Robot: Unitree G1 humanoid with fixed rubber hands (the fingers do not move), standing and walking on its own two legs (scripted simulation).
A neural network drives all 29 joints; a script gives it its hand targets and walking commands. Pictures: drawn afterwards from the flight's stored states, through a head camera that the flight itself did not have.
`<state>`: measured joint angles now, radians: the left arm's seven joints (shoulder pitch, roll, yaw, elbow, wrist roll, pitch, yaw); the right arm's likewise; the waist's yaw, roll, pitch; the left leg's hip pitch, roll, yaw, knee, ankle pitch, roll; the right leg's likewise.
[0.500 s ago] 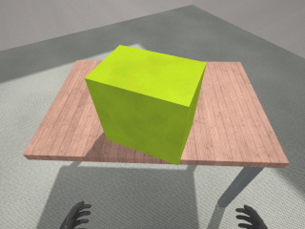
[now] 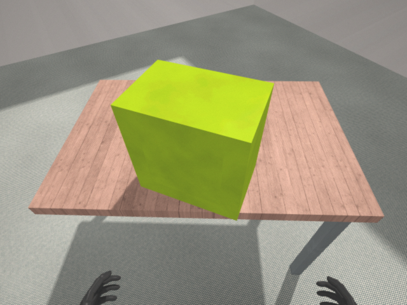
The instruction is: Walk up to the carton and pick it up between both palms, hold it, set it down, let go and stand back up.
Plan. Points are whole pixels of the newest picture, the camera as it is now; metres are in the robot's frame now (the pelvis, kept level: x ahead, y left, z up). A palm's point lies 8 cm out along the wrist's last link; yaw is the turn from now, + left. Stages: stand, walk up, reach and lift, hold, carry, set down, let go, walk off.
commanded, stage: stand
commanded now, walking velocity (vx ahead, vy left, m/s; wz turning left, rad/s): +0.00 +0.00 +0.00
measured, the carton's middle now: (198, 142) +0.47 +0.05 +0.03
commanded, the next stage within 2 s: walk up in 0.90 s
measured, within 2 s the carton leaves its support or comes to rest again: neither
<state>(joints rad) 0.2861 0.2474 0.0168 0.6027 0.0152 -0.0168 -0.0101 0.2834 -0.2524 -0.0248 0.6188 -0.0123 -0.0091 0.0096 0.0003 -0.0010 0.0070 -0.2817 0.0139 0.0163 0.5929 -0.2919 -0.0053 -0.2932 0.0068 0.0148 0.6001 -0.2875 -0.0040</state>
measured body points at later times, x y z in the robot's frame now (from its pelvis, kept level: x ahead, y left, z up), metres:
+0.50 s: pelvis +0.00 +0.00 +0.00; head +0.00 +0.00 +0.45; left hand +0.14 +0.25 -0.09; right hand +0.12 -0.26 -0.10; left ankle +0.02 +0.12 -0.73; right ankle +0.02 -0.12 -0.73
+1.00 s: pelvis +0.00 +0.01 +0.00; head +0.00 +0.00 +0.45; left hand +0.13 +0.26 -0.10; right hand +0.11 -0.26 -0.10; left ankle +0.02 +0.12 -0.73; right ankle +0.02 -0.12 -0.73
